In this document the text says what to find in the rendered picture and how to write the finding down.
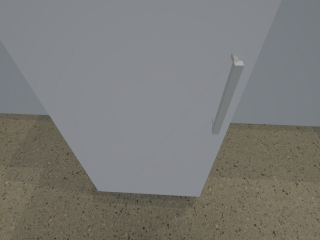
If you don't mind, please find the fridge door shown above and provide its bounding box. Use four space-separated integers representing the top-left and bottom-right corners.
0 0 282 197

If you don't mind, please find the handle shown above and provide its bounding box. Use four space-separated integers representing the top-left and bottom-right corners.
211 53 244 135

